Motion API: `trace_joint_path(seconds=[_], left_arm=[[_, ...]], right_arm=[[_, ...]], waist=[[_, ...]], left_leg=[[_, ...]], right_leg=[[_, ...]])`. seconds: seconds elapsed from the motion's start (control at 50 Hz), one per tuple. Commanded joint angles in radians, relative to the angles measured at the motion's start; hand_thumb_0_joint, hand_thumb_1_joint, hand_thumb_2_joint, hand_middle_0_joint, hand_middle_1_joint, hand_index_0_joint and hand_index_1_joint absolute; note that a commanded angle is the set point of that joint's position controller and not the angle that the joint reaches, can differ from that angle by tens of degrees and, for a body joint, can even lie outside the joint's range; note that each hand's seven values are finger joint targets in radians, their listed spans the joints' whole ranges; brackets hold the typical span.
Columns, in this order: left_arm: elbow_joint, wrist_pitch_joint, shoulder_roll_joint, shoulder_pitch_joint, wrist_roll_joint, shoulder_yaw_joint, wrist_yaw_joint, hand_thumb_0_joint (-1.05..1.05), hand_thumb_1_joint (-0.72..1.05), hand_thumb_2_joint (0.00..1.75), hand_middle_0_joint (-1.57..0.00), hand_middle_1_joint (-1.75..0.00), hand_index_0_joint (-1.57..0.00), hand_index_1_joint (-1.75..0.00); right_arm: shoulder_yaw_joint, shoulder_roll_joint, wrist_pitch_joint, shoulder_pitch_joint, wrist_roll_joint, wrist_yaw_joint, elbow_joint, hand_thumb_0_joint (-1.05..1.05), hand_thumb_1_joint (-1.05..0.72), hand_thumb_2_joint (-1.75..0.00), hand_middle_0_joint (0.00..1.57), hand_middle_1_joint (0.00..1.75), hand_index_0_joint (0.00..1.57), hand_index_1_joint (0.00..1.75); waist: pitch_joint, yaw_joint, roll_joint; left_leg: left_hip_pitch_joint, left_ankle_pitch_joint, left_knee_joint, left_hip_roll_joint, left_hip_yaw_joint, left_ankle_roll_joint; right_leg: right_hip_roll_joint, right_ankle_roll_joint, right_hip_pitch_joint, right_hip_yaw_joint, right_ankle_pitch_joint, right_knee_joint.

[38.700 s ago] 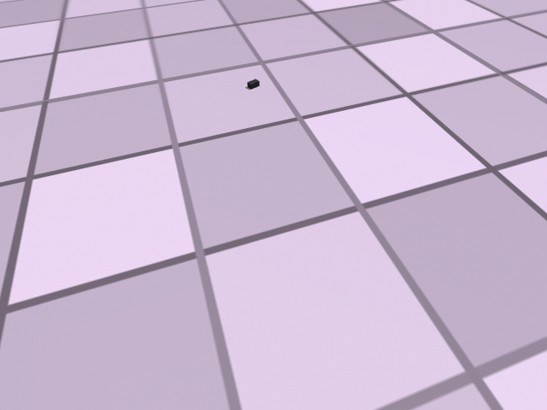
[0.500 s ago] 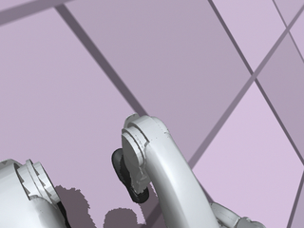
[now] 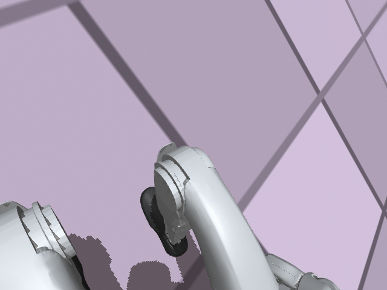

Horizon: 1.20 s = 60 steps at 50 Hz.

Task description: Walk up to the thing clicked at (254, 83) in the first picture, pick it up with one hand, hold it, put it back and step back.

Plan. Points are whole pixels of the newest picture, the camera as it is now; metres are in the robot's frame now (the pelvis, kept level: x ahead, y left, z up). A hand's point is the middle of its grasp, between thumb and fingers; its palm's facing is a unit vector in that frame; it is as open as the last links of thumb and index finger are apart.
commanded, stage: open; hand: left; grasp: from above
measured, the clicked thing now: out of the picture +0.41 +0.36 -0.29
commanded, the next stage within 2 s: withdraw in 0.08 s
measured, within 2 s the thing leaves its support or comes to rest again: neither
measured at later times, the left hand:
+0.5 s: hand out of the picture +0.43 +0.37 -0.20, palm faces -0.17 -0.29 -0.94, open 13.4 cm
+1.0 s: hand out of the picture +0.38 +0.38 -0.12, palm faces -0.50 -0.14 -0.85, open 13.4 cm
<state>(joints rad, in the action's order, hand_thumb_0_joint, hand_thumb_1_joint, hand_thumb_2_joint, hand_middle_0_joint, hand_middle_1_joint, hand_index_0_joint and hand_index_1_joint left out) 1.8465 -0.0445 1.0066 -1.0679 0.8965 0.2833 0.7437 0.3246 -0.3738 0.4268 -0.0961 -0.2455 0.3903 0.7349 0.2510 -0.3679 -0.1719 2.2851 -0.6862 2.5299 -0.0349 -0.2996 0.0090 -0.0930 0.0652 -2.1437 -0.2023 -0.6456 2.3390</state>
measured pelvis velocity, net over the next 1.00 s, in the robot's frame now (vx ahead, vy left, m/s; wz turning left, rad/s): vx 0.00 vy -0.01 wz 0.12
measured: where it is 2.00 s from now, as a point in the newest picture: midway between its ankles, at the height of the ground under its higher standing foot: (127, 260)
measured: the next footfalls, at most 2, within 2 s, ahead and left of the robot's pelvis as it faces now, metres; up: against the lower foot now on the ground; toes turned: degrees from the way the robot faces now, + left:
none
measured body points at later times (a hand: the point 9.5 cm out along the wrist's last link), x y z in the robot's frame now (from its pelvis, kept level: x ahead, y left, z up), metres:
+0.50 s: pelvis +0.01 +0.00 +0.01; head +0.25 +0.13 +0.36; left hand +0.43 +0.38 -0.15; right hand +0.05 -0.25 -0.05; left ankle +0.08 +0.13 -0.28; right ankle +0.13 -0.12 -0.28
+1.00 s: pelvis +0.00 -0.01 +0.02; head +0.21 +0.10 +0.40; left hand +0.40 +0.38 -0.08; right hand +0.15 -0.27 -0.08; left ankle +0.08 +0.13 -0.28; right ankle +0.13 -0.12 -0.28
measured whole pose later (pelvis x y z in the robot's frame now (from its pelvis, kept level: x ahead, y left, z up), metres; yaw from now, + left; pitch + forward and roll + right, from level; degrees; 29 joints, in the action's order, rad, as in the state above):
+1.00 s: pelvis +0.00 -0.01 +0.02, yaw +7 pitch +29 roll -8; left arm 1.24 0.35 0.84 -0.82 1.17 0.06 0.17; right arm 0.11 -0.33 0.09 -0.10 -0.12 0.14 0.69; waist 0.00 -0.16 -0.05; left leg 2.27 -0.64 2.40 -0.03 -0.17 0.02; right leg -0.05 0.03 -2.18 -0.11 -0.66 2.32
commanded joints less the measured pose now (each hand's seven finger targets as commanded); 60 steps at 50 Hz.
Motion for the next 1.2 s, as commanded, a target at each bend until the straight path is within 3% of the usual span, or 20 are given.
trace_joint_path(seconds=[0.0,0.2,0.26,0.3,0.34,0.42,0.46,0.54,0.66,0.68,0.74,0.76,0.78,0.8,0.82,0.84,0.98,1.06,1.1,1.18], left_arm=[[-0.083,0.005,0.224,-0.203,0.001,-0.01,0.034,0.0,-0.43,0.92,-0.21,-0.88,-0.19,-0.89],[-0.106,0.009,0.234,-0.221,0.004,-0.02,0.033,0.0,-0.36,0.88,-0.15,-0.9,-0.17,-0.88],[-0.146,0.007,0.25,-0.208,0.003,-0.003,0.031,0.0,-0.36,0.88,-0.16,-0.89,-0.18,-0.87],[-0.207,0.001,0.243,-0.24,0.023,-0.024,0.014,0.0,-0.36,0.88,-0.15,-0.9,-0.17,-0.88],[-0.31,-0.003,0.246,-0.22,0.028,-0.01,-0.009,0.0,-0.38,0.89,-0.15,-0.9,-0.16,-0.88],[-0.541,-0.022,0.084,-0.121,0.038,-0.092,-0.094,0.0,-0.41,0.9,-0.15,-0.9,-0.15,-0.9],[-0.55,-0.045,0.015,-0.012,0.041,-0.12,-0.157,0.0,-0.47,0.96,-0.08,-0.97,-0.09,-0.95],[-0.661,-0.06,-0.076,0.033,0.059,-0.188,-0.295,0.0,-0.5,0.98,-0.07,-0.98,-0.07,-0.98],[-0.72,0.063,-0.073,-0.02,0.136,-0.226,-0.484,0.0,-0.45,0.95,-0.13,-0.94,-0.13,-0.94],[-0.729,0.093,-0.032,-0.008,0.143,-0.203,-0.503,0.0,-0.45,0.96,-0.12,-0.95,-0.12,-0.95],[-0.732,0.181,-0.043,-0.007,0.167,-0.236,-0.561,0.0,-0.44,0.96,-0.13,-0.95,-0.12,-0.95],[-0.727,0.21,0.029,-0.003,0.181,-0.196,-0.568,0.0,-0.43,0.95,-0.12,-0.94,-0.12,-0.94],[-0.735,0.241,0.003,-0.006,0.193,-0.222,-0.58,0.0,-0.42,0.94,-0.14,-0.93,-0.14,-0.93],[-0.75,0.273,0.023,-0.009,0.203,-0.203,-0.583,0.0,-0.39,0.93,-0.15,-0.92,-0.15,-0.91],[-0.726,0.298,0.103,0.012,0.217,-0.147,-0.575,0.0,-0.37,0.91,-0.16,-0.9,-0.17,-0.9],[-0.741,0.328,0.058,0.006,0.218,-0.179,-0.579,0.0,-0.36,0.9,-0.18,-0.89,-0.18,-0.89],[-0.746,0.453,0.102,-0.113,0.299,-0.167,-0.475,0.0,-0.31,0.86,-0.2,-0.87,-0.21,-0.85],[-0.69,0.423,0.097,-0.129,0.329,-0.141,-0.357,0.0,-0.28,0.84,-0.21,-0.84,-0.23,-0.82],[-0.714,0.389,0.128,-0.106,0.345,-0.1,-0.309,0.0,-0.26,0.81,-0.24,-0.81,-0.25,-0.79],[-0.808,0.287,0.15,-0.096,0.332,-0.06,-0.273,0.0,-0.22,0.76,-0.29,-0.74,-0.3,-0.73]], right_arm=[[-0.09,-0.342,0.002,-0.204,0.01,-0.009,0.025,0.0,-0.89,-0.9,0.2,0.3,0.2,0.3],[-0.083,-0.341,-0.001,-0.206,0.009,-0.016,0.017,0.0,-0.89,-0.89,0.2,0.3,0.2,0.3],[-0.1,-0.336,-0.007,-0.2,0.018,-0.022,0.026,0.0,-0.89,-0.9,0.2,0.3,0.2,0.3],[-0.115,-0.334,-0.013,-0.217,0.018,-0.018,0.028,0.0,-0.89,-0.9,0.2,0.3,0.2,0.3],[-0.139,-0.324,-0.02,-0.22,0.03,-0.02,0.039,0.0,-0.89,-0.9,0.2,0.3,0.2,0.3],[-0.2,-0.276,-0.056,-0.192,0.077,-0.019,0.008,0.0,-0.89,-0.9,0.2,0.3,0.2,0.3],[-0.234,-0.257,-0.087,-0.203,0.107,-0.016,0.024,0.0,-0.89,-0.9,0.2,0.3,0.2,0.3],[-0.296,-0.235,-0.15,-0.226,0.143,-0.032,0.013,0.0,-0.89,-0.9,0.2,0.3,0.2,0.3],[-0.33,-0.207,-0.228,-0.217,0.151,-0.101,-0.029,0.0,-0.89,-0.9,0.2,0.3,0.2,0.3],[-0.334,-0.191,-0.241,-0.221,0.15,-0.116,-0.028,0.0,-0.89,-0.9,0.2,0.3,0.2,0.3],[-0.323,-0.175,-0.265,-0.186,0.148,-0.164,-0.068,0.0,-0.89,-0.9,0.2,0.3,0.2,0.3],[-0.325,-0.171,-0.275,-0.192,0.148,-0.18,-0.06,0.0,-0.88,-0.9,0.2,0.3,0.2,0.3],[-0.316,-0.166,-0.284,-0.187,0.144,-0.195,-0.072,0.0,-0.88,-0.9,0.2,0.3,0.2,0.3],[-0.311,-0.164,-0.29,-0.188,0.143,-0.208,-0.067,0.0,-0.88,-0.89,0.2,0.3,0.2,0.3],[-0.313,-0.174,-0.299,-0.19,0.141,-0.221,-0.06,0.0,-0.88,-0.89,0.2,0.3,0.2,0.3],[-0.303,-0.157,-0.306,-0.185,0.14,-0.232,-0.067,0.0,-0.88,-0.89,0.2,0.3,0.2,0.3],[-0.277,-0.177,-0.346,-0.19,0.108,-0.277,-0.053,0.0,-0.87,-0.89,0.2,0.3,0.2,0.3],[-0.281,-0.183,-0.364,-0.196,0.089,-0.279,-0.042,0.0,-0.87,-0.89,0.2,0.3,0.2,0.3],[-0.294,-0.19,-0.361,-0.201,0.083,-0.279,-0.035,0.0,-0.87,-0.89,0.2,0.3,0.2,0.3],[-0.335,-0.188,-0.357,-0.212,0.092,-0.267,-0.047,0.0,-0.88,-0.89,0.2,0.3,0.2,0.3]], waist=[[-0.613,-0.06,0.544],[-0.617,-0.069,0.553],[-0.652,-0.032,0.595],[-0.698,-0.034,0.644],[-0.765,0.003,0.702],[-0.938,0.101,0.782],[-0.916,0.136,0.71],[-0.883,0.139,0.568],[-0.75,0.11,0.344],[-0.768,0.124,0.326],[-0.74,0.133,0.259],[-0.746,0.146,0.257],[-0.755,0.141,0.256],[-0.786,0.153,0.267],[-0.79,0.174,0.268],[-0.8,0.175,0.287],[-0.873,0.155,0.449],[-0.892,0.157,0.513],[-0.949,0.182,0.556],[-1.099,0.216,0.642]], left_leg=[[-0.454,0.157,-0.283,-0.058,0.094,0.002],[-0.463,0.167,-0.278,-0.059,0.094,0.002],[-0.49,0.154,-0.292,-0.061,0.099,0.009],[-0.526,0.189,-0.296,-0.059,0.103,0.01],[-0.574,0.209,-0.316,-0.057,0.104,0.018],[-0.61,0.256,-0.347,-0.042,0.136,0.016],[-0.508,0.232,-0.347,-0.025,0.171,0.003],[-0.461,0.161,-0.394,-0.012,0.177,-0.012],[-0.371,0.033,-0.403,0.011,0.191,-0.038],[-0.348,0.041,-0.394,0.014,0.21,-0.041],[-0.342,0.034,-0.379,0.022,0.229,-0.042],[-0.316,0.015,-0.37,0.021,0.235,-0.043],[-0.321,0.041,-0.362,0.024,0.242,-0.044],[-0.343,0.057,-0.366,0.024,0.238,-0.043],[-0.336,0.047,-0.361,0.021,0.236,-0.041],[-0.35,0.054,-0.363,0.021,0.236,-0.041],[-0.485,0.121,-0.354,0.01,0.211,-0.023],[-0.535,0.158,-0.355,0.013,0.207,-0.014],[-0.589,0.201,-0.355,0.01,0.212,-0.01],[-0.683,0.242,-0.403,0.006,0.222,-0.007]], right_leg=[[-0.022,-0.076,0.323,-0.103,0.208,-0.202],[-0.021,-0.074,0.338,-0.099,0.221,-0.207],[-0.019,-0.079,0.335,-0.095,0.205,-0.202],[-0.018,-0.083,0.327,-0.096,0.228,-0.197],[-0.014,-0.089,0.309,-0.093,0.236,-0.181],[-0.027,-0.107,0.28,-0.062,0.254,-0.191],[-0.03,-0.108,0.259,-0.048,0.241,-0.202],[-0.022,-0.109,0.22,-0.015,0.174,-0.238],[-0.01,-0.11,0.231,0.043,0.021,-0.321],[-0.014,-0.108,0.287,0.067,0.004,-0.331],[-0.002,-0.108,0.274,0.073,-0.028,-0.361],[-0.004,-0.107,0.293,0.093,-0.059,-0.361],[0.002,-0.102,0.308,0.09,-0.026,-0.364],[0.005,-0.1,0.302,0.077,-0.001,-0.346],[0.005,-0.104,0.306,0.088,-0.023,-0.337],[0.007,-0.1,0.294,0.084,-0.004,-0.332],[0.012,-0.098,0.205,0.021,0.096,-0.249],[0.018,-0.101,0.154,-0.004,0.127,-0.213],[0.022,-0.102,0.142,-0.008,0.156,-0.197],[0.03,-0.111,0.166,0.007,0.196,-0.201]])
